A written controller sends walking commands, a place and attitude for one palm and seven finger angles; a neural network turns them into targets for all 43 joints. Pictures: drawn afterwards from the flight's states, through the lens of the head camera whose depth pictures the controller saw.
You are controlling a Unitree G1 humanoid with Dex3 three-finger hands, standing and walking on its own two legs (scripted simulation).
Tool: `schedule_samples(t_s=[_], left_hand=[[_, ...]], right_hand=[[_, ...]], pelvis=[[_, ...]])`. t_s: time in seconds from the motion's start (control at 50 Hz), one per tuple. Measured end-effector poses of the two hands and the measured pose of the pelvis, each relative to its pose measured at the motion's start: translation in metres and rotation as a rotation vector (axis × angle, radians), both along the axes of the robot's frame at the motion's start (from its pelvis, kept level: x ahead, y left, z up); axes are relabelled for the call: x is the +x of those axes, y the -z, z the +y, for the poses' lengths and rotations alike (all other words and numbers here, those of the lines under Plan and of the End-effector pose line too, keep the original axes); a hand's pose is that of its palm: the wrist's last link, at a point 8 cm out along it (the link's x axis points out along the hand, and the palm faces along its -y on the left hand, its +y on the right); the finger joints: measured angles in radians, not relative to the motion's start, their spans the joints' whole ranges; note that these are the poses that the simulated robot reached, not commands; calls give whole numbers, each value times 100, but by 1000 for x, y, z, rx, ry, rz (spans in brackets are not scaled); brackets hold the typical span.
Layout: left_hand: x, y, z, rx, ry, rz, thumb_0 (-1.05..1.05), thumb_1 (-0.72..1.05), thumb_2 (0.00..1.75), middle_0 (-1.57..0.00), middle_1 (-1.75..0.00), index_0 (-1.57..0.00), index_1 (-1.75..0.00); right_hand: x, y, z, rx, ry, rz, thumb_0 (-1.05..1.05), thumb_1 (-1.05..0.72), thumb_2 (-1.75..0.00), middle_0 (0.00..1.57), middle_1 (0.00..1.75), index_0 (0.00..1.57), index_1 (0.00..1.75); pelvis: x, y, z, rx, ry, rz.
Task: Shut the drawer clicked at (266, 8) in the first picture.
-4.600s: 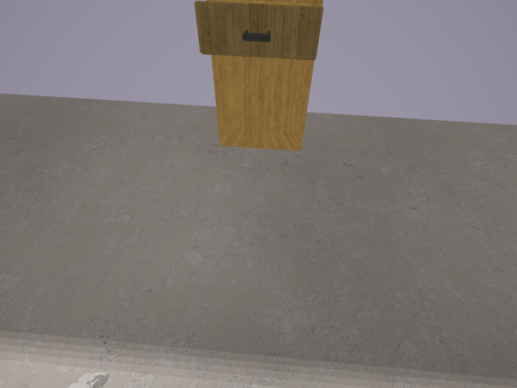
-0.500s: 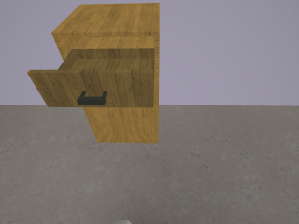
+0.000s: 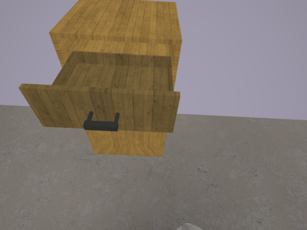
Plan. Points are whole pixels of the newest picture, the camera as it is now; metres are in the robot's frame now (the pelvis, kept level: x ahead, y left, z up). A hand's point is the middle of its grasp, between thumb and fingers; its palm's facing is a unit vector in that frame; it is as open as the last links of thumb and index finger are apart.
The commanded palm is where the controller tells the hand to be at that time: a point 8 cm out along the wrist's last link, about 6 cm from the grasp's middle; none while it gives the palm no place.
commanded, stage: take the last steps up to it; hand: left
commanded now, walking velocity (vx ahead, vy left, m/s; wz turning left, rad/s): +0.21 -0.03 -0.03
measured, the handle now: (102, 120) +0.42 +0.19 +0.02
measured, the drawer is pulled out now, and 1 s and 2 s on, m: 0.30 0.30 0.30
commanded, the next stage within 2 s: come to a stop and stand still in 0.18 s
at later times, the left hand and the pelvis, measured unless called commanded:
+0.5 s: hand (110, 221) +0.18 +0.14 -0.17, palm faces +0.05 -0.97 -0.25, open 7.2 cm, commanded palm none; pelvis +0.12 -0.05 +0.00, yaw +0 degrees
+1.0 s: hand out of the picture +0.07 +0.19 -0.18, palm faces +0.03 -0.98 -0.21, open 7.4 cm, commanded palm none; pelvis +0.08 +0.01 +0.00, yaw -2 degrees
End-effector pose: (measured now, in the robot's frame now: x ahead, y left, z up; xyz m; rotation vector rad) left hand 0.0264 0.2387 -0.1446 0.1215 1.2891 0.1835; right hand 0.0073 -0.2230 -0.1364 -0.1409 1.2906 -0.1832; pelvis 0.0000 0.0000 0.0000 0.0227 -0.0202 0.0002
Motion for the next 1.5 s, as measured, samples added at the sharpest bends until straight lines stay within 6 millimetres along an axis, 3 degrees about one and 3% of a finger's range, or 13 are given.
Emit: schedule_samples(t_s=[0.14,0.22,0.26,0.34,0.44,0.54,0.62,0.7,0.84,0.98,1.14,1.34,1.5], left_hand=[[112,-14,-18,23,83,-138,1,91,90,-19,-30,-19,-30],[159,-11,-42,32,131,-161,0,91,90,-19,-30,-19,-30],[172,-6,-55,32,136,-171,0,91,90,-19,-30,-19,-30],[167,-6,-71,12,83,-138,0,91,90,-19,-30,-20,-30],[157,-13,-59,62,33,-80,-3,95,90,-20,-30,-20,-30],[137,-7,-47,59,13,-2,-1,93,90,-20,-30,-20,-30],[119,3,-32,37,-14,31,0,92,90,-20,-30,-20,-30],[103,20,-13,5,-38,52,0,91,90,-20,-30,-20,-30],[76,15,3,-12,-41,91,1,91,90,-19,-30,-20,-30],[46,8,4,4,-4,154,1,91,90,-19,-30,-19,-30],[20,-1,-16,21,23,152,1,91,90,-19,-30,-19,-30],[5,8,-46,-33,34,145,1,91,90,-19,-30,-20,-30],[-4,12,-60,-66,24,182,0,91,90,-20,-30,-20,-30]], right_hand=[[-18,15,7,76,70,155,0,-92,-90,20,30,20,30],[-17,27,0,114,108,235,0,-91,-90,20,30,20,30],[-11,33,-7,126,112,269,0,-91,-90,20,30,20,30],[26,29,-26,103,82,263,1,-91,-90,20,30,20,30],[92,23,-45,59,34,161,1,-91,-90,20,30,19,30],[148,19,-47,24,-4,49,0,-92,-90,20,30,19,30],[177,11,-41,-13,-38,-25,0,-92,-90,20,30,19,30],[187,3,-25,-53,-67,-81,0,-92,-90,20,30,19,30],[170,-10,6,-48,-88,-78,0,-91,-90,20,30,19,30],[144,-4,13,-9,-37,-79,0,-93,-90,20,30,20,30],[81,14,-8,24,35,7,-1,-94,-90,20,30,20,30],[-4,13,-15,28,77,182,0,-92,-90,20,30,19,30],[-38,10,-2,51,100,287,0,-91,-90,20,30,19,30]], pelvis=[[44,4,-12,15,6,0],[75,13,-30,21,15,4],[87,19,-39,8,12,3],[104,12,-48,-3,-7,-1],[116,4,-51,-5,-9,14],[118,5,-42,-11,0,12],[113,8,-28,-20,-4,6],[107,15,-10,-29,-12,-5],[95,3,6,-32,1,4],[79,1,10,-14,24,23],[58,3,-1,-11,21,6],[48,3,-17,-21,18,-24],[47,4,-20,-22,13,-3]])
